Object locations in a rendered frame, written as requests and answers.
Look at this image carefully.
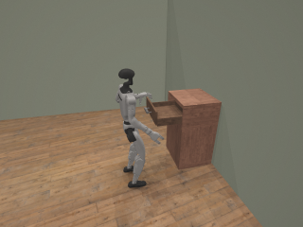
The robot left hand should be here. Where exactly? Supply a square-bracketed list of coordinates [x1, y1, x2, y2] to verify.
[139, 92, 152, 105]

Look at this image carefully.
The drawer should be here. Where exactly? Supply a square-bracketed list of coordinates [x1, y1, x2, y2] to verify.
[146, 97, 183, 127]

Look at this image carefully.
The robot right shin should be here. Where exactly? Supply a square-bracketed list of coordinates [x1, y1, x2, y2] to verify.
[133, 158, 146, 184]

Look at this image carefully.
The handle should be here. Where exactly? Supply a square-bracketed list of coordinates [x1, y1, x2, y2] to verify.
[144, 107, 152, 114]

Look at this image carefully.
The robot head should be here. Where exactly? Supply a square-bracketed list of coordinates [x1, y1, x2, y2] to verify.
[118, 68, 135, 94]

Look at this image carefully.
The robot right upper arm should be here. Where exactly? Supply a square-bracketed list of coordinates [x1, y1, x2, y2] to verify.
[126, 94, 136, 124]

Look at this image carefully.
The cabinet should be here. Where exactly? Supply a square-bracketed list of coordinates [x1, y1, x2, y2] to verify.
[166, 88, 222, 170]

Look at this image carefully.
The robot right hand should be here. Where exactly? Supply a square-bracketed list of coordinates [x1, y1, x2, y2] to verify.
[150, 131, 164, 145]

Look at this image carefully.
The robot right forearm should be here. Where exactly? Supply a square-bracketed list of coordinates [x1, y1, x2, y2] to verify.
[131, 118, 153, 136]

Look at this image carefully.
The robot left upper arm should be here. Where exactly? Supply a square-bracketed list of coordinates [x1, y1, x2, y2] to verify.
[116, 84, 123, 103]

